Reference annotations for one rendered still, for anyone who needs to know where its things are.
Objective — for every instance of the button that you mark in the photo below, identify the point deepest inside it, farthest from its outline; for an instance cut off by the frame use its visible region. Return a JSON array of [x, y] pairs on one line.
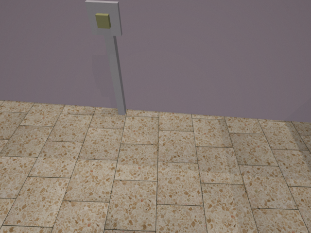
[[103, 20]]

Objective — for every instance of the panel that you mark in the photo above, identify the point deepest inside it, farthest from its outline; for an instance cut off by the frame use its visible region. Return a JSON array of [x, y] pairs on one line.
[[112, 8]]

